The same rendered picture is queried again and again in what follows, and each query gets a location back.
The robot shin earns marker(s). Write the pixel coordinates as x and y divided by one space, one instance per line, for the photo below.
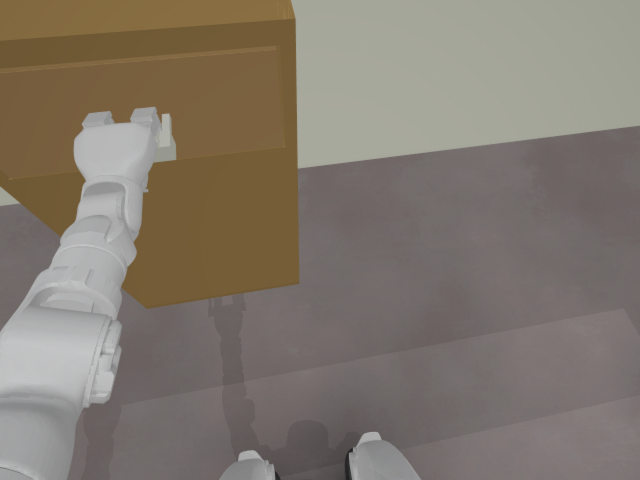
251 454
370 436

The robot left forearm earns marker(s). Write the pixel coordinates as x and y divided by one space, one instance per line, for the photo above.
89 267

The handle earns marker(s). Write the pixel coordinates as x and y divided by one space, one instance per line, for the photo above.
166 146

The drawer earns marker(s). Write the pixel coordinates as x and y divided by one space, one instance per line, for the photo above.
219 102

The left robot shin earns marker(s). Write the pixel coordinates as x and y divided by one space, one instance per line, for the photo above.
251 454

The left robot upper arm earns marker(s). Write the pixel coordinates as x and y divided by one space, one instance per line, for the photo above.
55 362

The right robot shin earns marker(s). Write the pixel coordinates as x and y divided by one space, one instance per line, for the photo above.
370 436

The cabinet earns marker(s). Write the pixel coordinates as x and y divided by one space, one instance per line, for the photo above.
212 225

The robot left hand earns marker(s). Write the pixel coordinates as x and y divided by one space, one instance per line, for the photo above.
121 149

